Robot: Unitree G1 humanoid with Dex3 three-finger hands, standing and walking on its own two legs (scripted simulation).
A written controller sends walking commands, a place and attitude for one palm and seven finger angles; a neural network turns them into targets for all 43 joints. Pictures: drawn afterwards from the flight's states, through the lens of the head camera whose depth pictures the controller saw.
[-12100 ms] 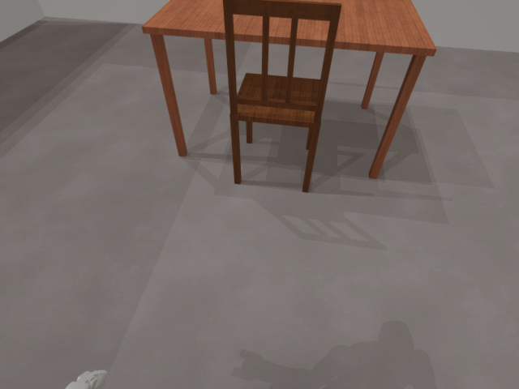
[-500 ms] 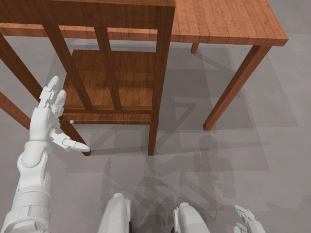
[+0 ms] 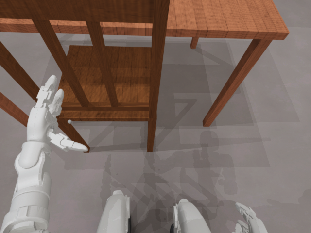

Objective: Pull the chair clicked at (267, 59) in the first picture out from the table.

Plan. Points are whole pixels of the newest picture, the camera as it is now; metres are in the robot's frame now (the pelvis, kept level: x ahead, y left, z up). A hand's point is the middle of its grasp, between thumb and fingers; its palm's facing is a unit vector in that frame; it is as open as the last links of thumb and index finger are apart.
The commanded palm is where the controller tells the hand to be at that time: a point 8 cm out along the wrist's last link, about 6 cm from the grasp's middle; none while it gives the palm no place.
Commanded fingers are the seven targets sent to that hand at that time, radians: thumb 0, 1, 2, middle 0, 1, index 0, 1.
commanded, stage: aim the fingers beside a spindle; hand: left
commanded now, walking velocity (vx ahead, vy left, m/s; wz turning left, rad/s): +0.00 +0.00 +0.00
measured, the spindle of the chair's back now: (68, 72) +0.52 +0.24 +0.04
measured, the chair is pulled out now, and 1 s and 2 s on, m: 0.00 0.00 0.00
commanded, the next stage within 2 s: push the fingers through the gap in 1.28 s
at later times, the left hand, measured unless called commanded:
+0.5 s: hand (63, 122) +0.37 +0.23 +0.03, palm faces +0.04 -1.00 -0.07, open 16.9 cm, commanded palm +0.35 +0.26 +0.03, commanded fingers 0.00 -0.50 0.30 -0.06 -0.08 -0.06 -0.08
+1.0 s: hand (67, 124) +0.37 +0.22 +0.02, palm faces +0.00 -1.00 -0.04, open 16.9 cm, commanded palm +0.35 +0.27 +0.03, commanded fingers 0.00 -0.50 0.30 -0.06 -0.08 -0.06 -0.08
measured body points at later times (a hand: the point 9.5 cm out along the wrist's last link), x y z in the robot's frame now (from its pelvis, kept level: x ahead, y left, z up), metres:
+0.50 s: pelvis +0.00 +0.00 +0.00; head +0.12 +0.02 +0.44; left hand +0.37 +0.28 +0.04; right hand +0.13 -0.25 -0.10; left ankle +0.06 +0.13 -0.62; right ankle +0.00 -0.14 -0.62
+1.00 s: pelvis +0.00 +0.01 +0.00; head +0.12 +0.02 +0.44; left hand +0.37 +0.28 +0.02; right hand +0.11 -0.25 -0.11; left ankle +0.06 +0.13 -0.62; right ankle +0.00 -0.14 -0.62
